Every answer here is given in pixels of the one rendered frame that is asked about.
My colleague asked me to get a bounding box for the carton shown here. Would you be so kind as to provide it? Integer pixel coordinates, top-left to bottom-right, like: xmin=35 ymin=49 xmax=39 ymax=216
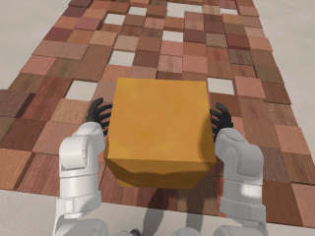
xmin=103 ymin=78 xmax=217 ymax=190

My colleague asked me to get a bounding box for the robot left upper arm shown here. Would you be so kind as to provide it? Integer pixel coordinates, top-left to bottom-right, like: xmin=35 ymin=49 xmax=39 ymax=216
xmin=55 ymin=218 xmax=109 ymax=236

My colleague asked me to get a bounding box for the right robot hand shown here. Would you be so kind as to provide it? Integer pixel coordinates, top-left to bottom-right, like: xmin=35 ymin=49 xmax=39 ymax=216
xmin=209 ymin=102 xmax=233 ymax=143

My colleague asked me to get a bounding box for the robot right forearm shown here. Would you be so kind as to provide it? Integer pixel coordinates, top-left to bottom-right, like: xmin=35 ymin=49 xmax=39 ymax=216
xmin=215 ymin=127 xmax=269 ymax=236

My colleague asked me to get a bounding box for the robot left forearm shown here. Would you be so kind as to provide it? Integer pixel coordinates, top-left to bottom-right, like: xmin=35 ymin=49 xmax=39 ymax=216
xmin=52 ymin=121 xmax=105 ymax=236

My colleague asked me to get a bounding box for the robot right upper arm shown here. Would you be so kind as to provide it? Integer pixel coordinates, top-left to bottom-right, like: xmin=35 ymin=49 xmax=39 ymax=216
xmin=213 ymin=224 xmax=264 ymax=236

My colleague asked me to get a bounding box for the left robot hand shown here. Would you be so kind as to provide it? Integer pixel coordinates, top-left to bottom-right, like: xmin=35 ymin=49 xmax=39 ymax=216
xmin=86 ymin=97 xmax=113 ymax=136

